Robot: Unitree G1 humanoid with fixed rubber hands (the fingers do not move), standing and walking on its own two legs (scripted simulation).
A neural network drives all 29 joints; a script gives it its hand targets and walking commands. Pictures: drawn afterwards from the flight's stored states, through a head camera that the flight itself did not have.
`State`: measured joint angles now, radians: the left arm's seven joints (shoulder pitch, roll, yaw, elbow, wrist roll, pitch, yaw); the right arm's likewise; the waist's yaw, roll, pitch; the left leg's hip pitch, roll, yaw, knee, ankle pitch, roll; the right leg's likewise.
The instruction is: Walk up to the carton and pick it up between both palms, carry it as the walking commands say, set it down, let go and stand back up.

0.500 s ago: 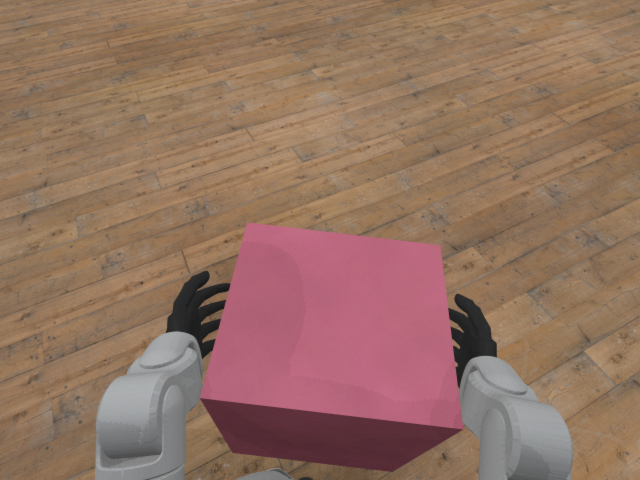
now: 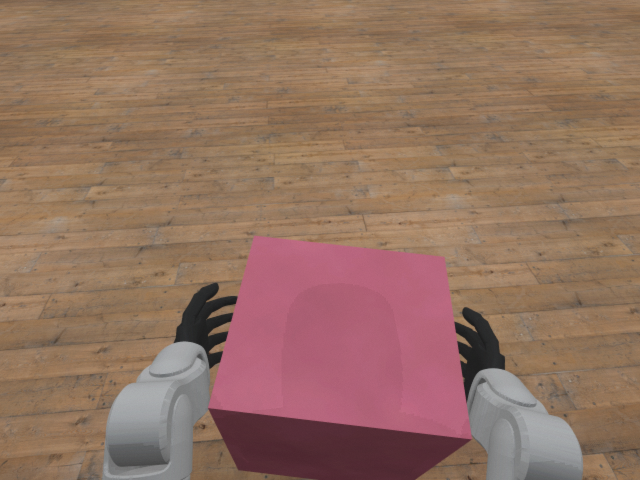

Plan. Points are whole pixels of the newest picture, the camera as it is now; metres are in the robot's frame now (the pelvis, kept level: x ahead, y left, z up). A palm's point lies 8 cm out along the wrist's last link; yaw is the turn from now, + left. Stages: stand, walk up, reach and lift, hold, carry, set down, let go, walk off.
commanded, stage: carry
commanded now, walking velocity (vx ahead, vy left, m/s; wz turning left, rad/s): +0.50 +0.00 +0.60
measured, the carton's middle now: (333, 372) +0.26 +0.00 +0.02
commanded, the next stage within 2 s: none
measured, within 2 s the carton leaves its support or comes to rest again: neither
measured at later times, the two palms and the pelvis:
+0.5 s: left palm (185, 217) +0.52 +0.26 +0.04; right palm (359, 206) +0.58 -0.05 +0.03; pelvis +0.31 +0.06 -0.02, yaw +13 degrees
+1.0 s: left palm (115, 144) +0.71 +0.45 +0.07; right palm (257, 121) +0.87 +0.18 +0.05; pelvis +0.60 +0.20 -0.01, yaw +33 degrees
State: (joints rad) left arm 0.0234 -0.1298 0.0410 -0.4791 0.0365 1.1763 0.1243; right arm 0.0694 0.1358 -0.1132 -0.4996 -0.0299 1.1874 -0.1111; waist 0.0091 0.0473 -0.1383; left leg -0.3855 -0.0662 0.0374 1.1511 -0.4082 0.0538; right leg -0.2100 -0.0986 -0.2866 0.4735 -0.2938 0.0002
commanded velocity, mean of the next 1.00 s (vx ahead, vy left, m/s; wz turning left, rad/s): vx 0.50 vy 0.00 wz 0.60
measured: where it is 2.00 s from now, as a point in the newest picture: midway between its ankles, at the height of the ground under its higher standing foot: (164, 297)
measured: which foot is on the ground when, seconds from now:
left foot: up 0.00-0.28, down 0.30-0.58, up 0.60-0.82, down 0.84-1.00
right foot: down 0.00-0.32, up 0.34-0.54, down 0.56-0.86, up 0.88-1.00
